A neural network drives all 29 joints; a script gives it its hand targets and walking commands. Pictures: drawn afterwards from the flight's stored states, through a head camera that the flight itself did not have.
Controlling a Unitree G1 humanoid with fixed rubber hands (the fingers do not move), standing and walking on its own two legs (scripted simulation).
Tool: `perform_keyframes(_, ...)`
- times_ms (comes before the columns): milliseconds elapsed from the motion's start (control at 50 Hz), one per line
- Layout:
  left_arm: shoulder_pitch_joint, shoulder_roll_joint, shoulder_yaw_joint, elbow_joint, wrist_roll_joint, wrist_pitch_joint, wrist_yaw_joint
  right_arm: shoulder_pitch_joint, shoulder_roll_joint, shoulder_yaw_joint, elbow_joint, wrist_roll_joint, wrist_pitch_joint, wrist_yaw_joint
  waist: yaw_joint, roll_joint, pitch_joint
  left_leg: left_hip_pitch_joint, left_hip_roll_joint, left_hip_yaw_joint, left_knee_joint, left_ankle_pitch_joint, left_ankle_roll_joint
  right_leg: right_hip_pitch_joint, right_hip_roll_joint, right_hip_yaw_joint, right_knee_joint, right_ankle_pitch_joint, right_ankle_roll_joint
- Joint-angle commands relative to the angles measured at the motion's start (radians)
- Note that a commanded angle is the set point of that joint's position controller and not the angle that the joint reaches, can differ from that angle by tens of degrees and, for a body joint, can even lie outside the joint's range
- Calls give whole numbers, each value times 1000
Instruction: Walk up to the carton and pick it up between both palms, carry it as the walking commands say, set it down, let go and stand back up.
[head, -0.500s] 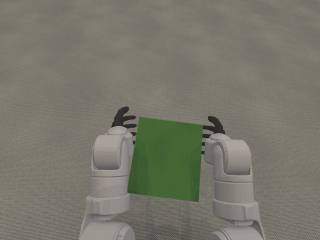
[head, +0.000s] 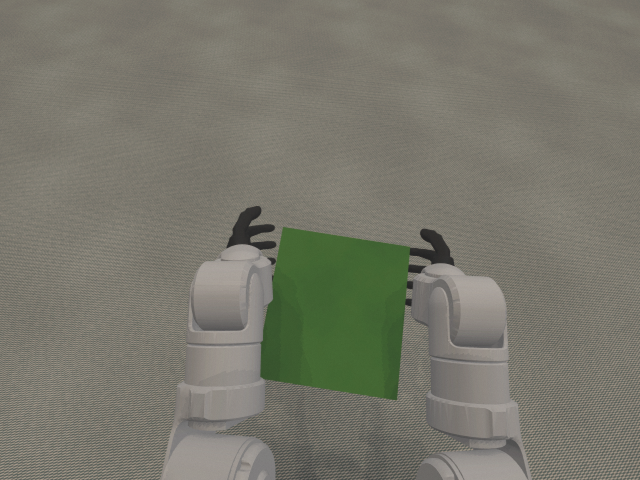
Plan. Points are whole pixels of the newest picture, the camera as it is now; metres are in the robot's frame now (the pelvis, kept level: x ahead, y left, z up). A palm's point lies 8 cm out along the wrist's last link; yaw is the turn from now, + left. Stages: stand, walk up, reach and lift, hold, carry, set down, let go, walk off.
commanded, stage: carry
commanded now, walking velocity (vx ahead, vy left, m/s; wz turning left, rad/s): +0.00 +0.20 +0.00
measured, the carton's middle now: (330, 319) +0.33 -0.01 -0.01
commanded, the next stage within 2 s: none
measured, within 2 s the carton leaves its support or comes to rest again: neither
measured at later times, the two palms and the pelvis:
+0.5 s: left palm (149, 308) +0.26 +0.18 +0.13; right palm (374, 333) +0.24 -0.04 +0.11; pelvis -0.05 +0.08 +0.01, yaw -1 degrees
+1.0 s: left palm (143, 336) +0.23 +0.18 +0.12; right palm (375, 354) +0.22 -0.04 +0.10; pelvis -0.07 +0.07 +0.01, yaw +0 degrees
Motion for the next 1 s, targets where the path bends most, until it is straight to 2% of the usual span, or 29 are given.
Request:
perform_keyframes(0, -381, -1074, -544, 36, -439, 57, -344, -548, 1059, 572, -23, 440, -43, 477, 37, 351, -331, 290, 273, -311, -172, 353, 168, -153, 104, -76, 274, -403, -1)
perform_keyframes(20, -386, -1104, -561, 47, -450, 54, -349, -547, 1071, 564, -25, 433, -43, 478, 35, 286, -341, 266, 282, -294, -169, 359, 197, -152, 114, -10, 376, -393, -22)
perform_keyframes(40, -410, -1132, -574, 36, -472, 50, -353, -540, 1082, 551, -22, 419, -45, 476, 36, 220, -347, 234, 267, -231, -165, 333, 201, -130, 109, 25, 420, -338, -29)
perform_keyframes(60, -437, -1144, -577, 16, -492, 49, -356, -548, 1076, 545, -40, 412, -50, 470, 39, 198, -361, 237, 247, -181, -152, 295, 195, -124, 104, 41, 409, -274, -34)
perform_keyframes(100, -467, -1139, -575, -5, -515, 52, -361, -556, 1051, 523, -67, 397, -58, 456, 39, 176, -387, 252, 223, -127, -133, 286, 187, -82, 106, 38, 314, -226, -29)
perform_keyframes(160, -431, -1118, -562, 38, -518, 65, -366, -542, 1015, 514, -79, 377, -62, 443, 33, 197, -422, 269, 237, -158, -151, 275, 189, 12, 133, 16, 128, -229, -37)
perform_keyframes(180, -411, -1116, -557, 61, -514, 68, -369, -535, 1008, 517, -76, 370, -62, 440, 36, 191, -434, 269, 231, -162, -151, 259, 175, 69, 135, 6, 31, -196, -44)
perform_keyframes(200, -394, -1117, -553, 81, -510, 70, -372, -532, 1002, 519, -72, 367, -62, 438, 44, 163, -433, 254, 210, -150, -147, 221, 146, 143, 129, -8, -116, -99, -48)
perform_keyframes(220, -384, -1119, -548, 94, -506, 71, -377, -531, 999, 520, -69, 365, -63, 437, 49, 122, -429, 208, 183, -142, -152, 159, 104, 242, 103, -7, -220, -1, -53)
perform_keyframes(240, -378, -1123, -539, 105, -500, 69, -381, -549, 1003, 532, -74, 369, -65, 436, 50, 52, -426, 156, 142, -130, -153, 114, 52, 312, 50, 42, -232, 34, -74)
perform_keyframes(260, -357, -1137, -524, 131, -483, 61, -385, -596, 1013, 566, -101, 388, -64, 438, 46, -65, -387, 160, 98, -89, -151, -20, 19, 234, -23, 121, -270, -75, -105)
perform_keyframes(280, -358, -1145, -525, 131, -485, 54, -388, -632, 1023, 579, -111, 402, -64, 439, 46, -84, -340, 177, 93, -82, -157, -50, 21, 159, -30, 121, -295, -159, -110)
perform_keyframes(300, -370, -1148, -525, 123, -489, 51, -387, -652, 1030, 584, -118, 416, -63, 443, 42, -51, -318, 203, 96, -88, -173, -46, 21, 115, -14, 98, -297, -212, -99)
perform_keyframes(320, -376, -1144, -524, 120, -488, 51, -384, -657, 1031, 580, -113, 423, -59, 447, 40, -13, -314, 220, 104, -99, -194, -44, 21, 97, 5, 70, -280, -210, -86)
perform_keyframes(360, -372, -1129, -518, 125, -479, 54, -374, -632, 1023, 562, -77, 426, -49, 457, 40, 46, -340, 218, 142, -146, -255, -55, 20, 131, 44, 13, -208, -128, -67)
perform_keyframes(400, -383, -1125, -518, 135, -471, 59, -368, -605, 1025, 549, -29, 424, -38, 467, 40, 68, -339, 191, 164, -169, -305, -99, 16, 162, 56, 0, -177, -109, -60)
perform_keyframes(520, -431, -1137, -525, 163, -475, 63, -364, -608, 1032, 519, 26, 421, -36, 485, 38, 111, -321, 177, 164, -148, -340, -153, -21, 145, 72, -25, -152, -103, -51)
perform_keyframes(600, -435, -1144, -519, 185, -479, 58, -363, -624, 1029, 507, 24, 412, -46, 486, 42, 118, -325, 169, 152, -124, -344, -176, -44, 148, 84, -44, -159, -116, -51)
perform_keyframes(680, -423, -1145, -511, 195, -483, 48, -362, -635, 1023, 507, 9, 403, -57, 483, 49, 99, -330, 168, 132, -97, -326, -174, -56, 146, 97, -59, -174, -142, -57)
perform_keyframes(800, -407, -1139, -507, 191, -488, 31, -362, -629, 1014, 508, -4, 395, -71, 476, 53, 75, -335, 180, 118, -95, -283, -174, -33, 105, 104, -41, -185, -185, -78)
perform_keyframes(980, -403, -1123, -509, 184, -493, 16, -366, -614, 1008, 505, 1, 388, -88, 470, 52, 73, -337, 181, 125, -117, -247, -170, -2, 56, 98, 19, -185, -201, -101)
